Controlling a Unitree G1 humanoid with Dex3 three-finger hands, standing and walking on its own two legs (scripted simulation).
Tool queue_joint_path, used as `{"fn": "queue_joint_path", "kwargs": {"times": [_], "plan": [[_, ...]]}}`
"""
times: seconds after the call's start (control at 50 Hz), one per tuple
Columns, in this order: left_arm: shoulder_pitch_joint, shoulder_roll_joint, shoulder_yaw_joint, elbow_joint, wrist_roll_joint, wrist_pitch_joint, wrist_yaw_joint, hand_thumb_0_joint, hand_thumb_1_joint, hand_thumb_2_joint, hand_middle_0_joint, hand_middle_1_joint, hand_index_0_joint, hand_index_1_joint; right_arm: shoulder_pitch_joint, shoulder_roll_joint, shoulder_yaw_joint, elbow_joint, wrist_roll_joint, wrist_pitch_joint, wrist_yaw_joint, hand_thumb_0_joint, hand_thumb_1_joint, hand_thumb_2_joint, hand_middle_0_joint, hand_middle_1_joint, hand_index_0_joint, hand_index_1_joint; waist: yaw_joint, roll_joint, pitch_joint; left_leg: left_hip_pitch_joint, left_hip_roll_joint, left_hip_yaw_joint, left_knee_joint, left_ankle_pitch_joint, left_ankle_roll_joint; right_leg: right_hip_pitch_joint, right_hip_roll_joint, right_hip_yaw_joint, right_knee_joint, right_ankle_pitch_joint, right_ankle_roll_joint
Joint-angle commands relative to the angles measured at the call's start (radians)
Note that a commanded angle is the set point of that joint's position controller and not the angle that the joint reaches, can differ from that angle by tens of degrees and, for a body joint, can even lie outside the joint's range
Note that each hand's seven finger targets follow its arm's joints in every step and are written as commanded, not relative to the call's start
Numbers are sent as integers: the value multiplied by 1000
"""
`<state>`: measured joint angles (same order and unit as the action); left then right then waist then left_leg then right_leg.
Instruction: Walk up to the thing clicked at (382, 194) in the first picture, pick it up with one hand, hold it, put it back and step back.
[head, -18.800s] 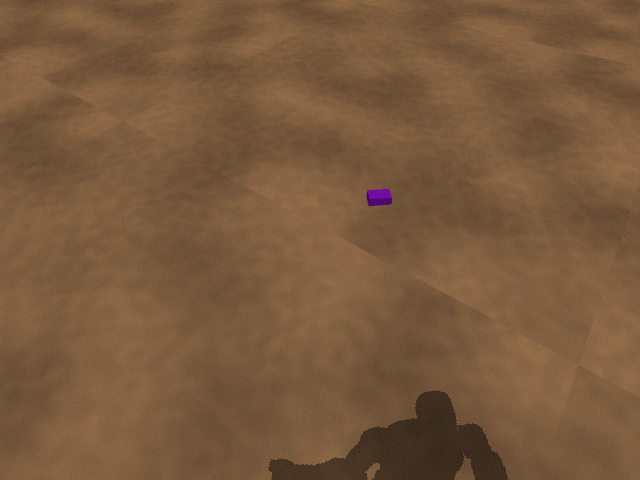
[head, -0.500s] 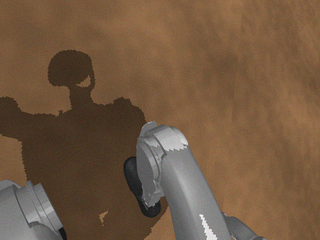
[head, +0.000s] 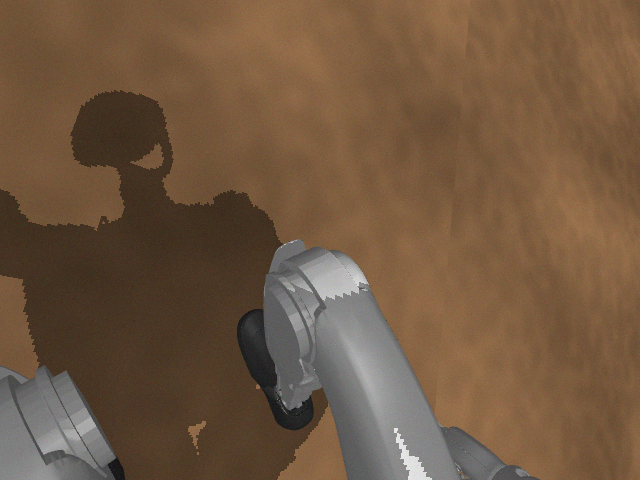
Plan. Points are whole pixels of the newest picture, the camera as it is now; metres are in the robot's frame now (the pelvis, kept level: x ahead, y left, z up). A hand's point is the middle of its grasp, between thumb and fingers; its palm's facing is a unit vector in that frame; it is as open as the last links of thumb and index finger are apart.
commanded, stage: rest palm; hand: left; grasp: from above
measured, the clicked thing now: out of the picture +0.48 +0.34 -0.29
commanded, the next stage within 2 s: close in 0.22 s
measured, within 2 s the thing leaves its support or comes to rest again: neither
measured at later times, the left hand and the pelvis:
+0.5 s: hand out of the picture +0.46 +0.33 -0.26, palm faces -0.45 -0.15 -0.88, open 13.6 cm; pelvis +0.00 +0.00 +0.00, yaw -1 degrees
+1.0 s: hand out of the picture +0.47 +0.33 -0.25, palm faces -0.45 -0.15 -0.88, open 11.6 cm; pelvis +0.00 +0.00 +0.00, yaw -1 degrees
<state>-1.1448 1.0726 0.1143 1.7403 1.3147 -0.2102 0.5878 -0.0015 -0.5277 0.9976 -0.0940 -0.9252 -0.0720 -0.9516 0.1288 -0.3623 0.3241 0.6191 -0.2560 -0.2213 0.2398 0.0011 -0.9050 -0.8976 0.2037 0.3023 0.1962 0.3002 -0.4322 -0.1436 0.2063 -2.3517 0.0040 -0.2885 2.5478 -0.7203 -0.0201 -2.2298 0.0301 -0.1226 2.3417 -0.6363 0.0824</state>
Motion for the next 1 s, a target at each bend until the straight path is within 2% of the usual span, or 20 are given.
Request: {"fn": "queue_joint_path", "kwargs": {"times": [0.0,0.08,0.12,0.16,0.2,0.22,0.26,0.3,0.32,0.34,0.42,0.56,0.62,0.66,0.7,0.74,0.8,0.86,0.92,0.98], "plan": [[-239,250,19,-112,-14,12,46,0,-540,994,-84,-919,-59,-942,208,-348,-109,30,7,11,-15,0,-895,-903,200,300,200,300,-56,596,-657,538,41,123,-280,263,16,350,36,-152,-172,268,-94],[-225,220,-8,-93,-26,16,22,0,-523,974,-86,-929,-67,-946,208,-349,-105,13,2,7,-11,0,-897,-903,199,300,199,300,-71,565,-625,505,36,134,-273,233,25,364,36,-149,-183,253,-89],[-243,277,27,-136,-33,8,20,0,-505,968,-105,-909,-84,-928,216,-347,-100,27,9,12,-16,0,-895,-903,199,300,199,300,-58,569,-656,512,40,127,-277,247,25,377,35,-148,-191,260,-90],[-218,224,-7,-121,-30,9,5,0,-523,973,-92,-920,-71,-939,213,-348,-108,23,6,11,-15,0,-897,-904,199,300,199,300,-63,593,-654,547,43,126,-266,279,18,360,33,-148,-176,278,-91],[-209,211,-13,-110,-46,4,-3,0,-507,966,-86,-937,-72,-949,214,-329,-92,21,6,14,-13,0,-895,-903,199,300,199,300,-69,544,-652,519,39,129,-258,275,25,387,39,-152,-189,282,-86],[-224,235,5,-120,-53,-5,-1,0,-511,968,-87,-928,-71,-943,216,-330,-85,32,11,19,-16,0,-896,-903,199,300,199,300,-68,554,-645,505,40,123,-264,265,22,377,35,-155,-191,270,-90],[-216,245,1,-129,-39,-13,-9,0,-513,972,-93,-928,-74,-946,215,-339,-89,28,10,22,-19,0,-898,-904,199,300,199,300,-62,562,-629,506,41,124,-261,268,22,368,35,-154,-190,269,-92],[-213,246,-7,-129,-32,-22,-6,0,-502,976,-101,-918,-81,-937,206,-339,-86,21,8,29,-23,0,-896,-903,199,300,199,300,-55,572,-646,526,43,118,-265,273,16,369,38,-157,-181,268,-95],[-218,258,5,-147,-32,-29,2,0,-431,922,-128,-931,-125,-932,207,-343,-88,20,6,32,-25,0,-887,-899,200,300,200,300,-50,590,-655,544,44,114,-275,278,12,362,37,-161,-181,266,-97],[-209,223,-17,-109,-28,-30,-1,0,-386,885,-151,-926,-156,-920,200,-333,-80,12,4,30,-23,0,-887,-899,200,300,200,300,-62,571,-617,525,41,117,-269,251,16,348,35,-161,-178,249,-96],[-222,230,-30,-102,-23,-46,24,0,-328,842,-189,-891,-197,-881,185,-341,-80,9,-1,30,-30,0,-887,-897,200,300,200,300,-70,544,-608,499,39,120,-274,199,24,357,42,-160,-194,226,-88],[-243,238,-20,-119,-10,-28,75,0,-236,766,-259,-829,-270,-816,179,-338,-72,31,-9,13,-23,0,-887,-898,200,300,200,300,-74,597,-620,544,53,104,-286,235,11,345,38,-162,-181,260,-87],[-247,235,-23,-101,-7,-4,79,0,-188,727,-291,-803,-306,-786,188,-355,-88,28,-9,5,-22,0,-886,-897,200,300,200,300,-83,601,-604,535,49,113,-291,212,13,342,37,-157,-186,247,-88],[-254,271,8,-117,-11,10,77,0,-158,698,-317,-777,-333,-759,190,-346,-77,35,-5,4,-16,0,-886,-898,200,300,200,300,-72,607,-617,542,53,105,-292,239,11,331,33,-159,-182,261,-88],[-235,242,-6,-96,-18,23,62,0,-163,699,-319,-764,-332,-750,188,-353,-84,32,-7,1,-13,0,-886,-898,200,300,200,300,-81,611,-615,554,53,107,-284,251,10,328,28,-155,-174,270,-87],[-250,266,12,-98,-27,28,54,0,-136,673,-329,-762,-347,-741,193,-344,-74,32,1,3,-15,0,-887,-898,200,300,200,300,-78,594,-629,528,49,106,-282,257,13,350,29,-156,-180,277,-88],[-222,225,-16,-79,-40,32,20,0,-112,653,-352,-748,-371,-727,189,-336,-71,28,0,6,-13,0,-889,-898,200,300,200,300,-84,580,-607,511,48,112,-267,256,16,342,31,-156,-182,272,-88],[-226,272,0,-124,-50,17,4,0,-75,627,-384,-718,-403,-697,198,-344,-73,28,7,16,-20,0,-887,-898,200,300,199,300,-72,596,-644,534,49,110,-282,278,15,379,34,-154,-191,283,-91],[-198,233,-21,-99,-53,3,-11,0,-32,591,-409,-700,-433,-674,187,-334,-60,22,2,24,-22,0,-887,-898,200,300,200,300,-72,574,-621,523,48,113,-260,282,13,369,35,-159,-188,277,-94],[-214,262,-16,-141,-51,-18,-15,0,0,569,-431,-680,-457,-653,186,-341,-56,17,5,28,-26,0,-887,-898,200,300,200,300,-66,579,-619,531,49,111,-261,276,13,361,33,-160,-188,269,-93]]}}
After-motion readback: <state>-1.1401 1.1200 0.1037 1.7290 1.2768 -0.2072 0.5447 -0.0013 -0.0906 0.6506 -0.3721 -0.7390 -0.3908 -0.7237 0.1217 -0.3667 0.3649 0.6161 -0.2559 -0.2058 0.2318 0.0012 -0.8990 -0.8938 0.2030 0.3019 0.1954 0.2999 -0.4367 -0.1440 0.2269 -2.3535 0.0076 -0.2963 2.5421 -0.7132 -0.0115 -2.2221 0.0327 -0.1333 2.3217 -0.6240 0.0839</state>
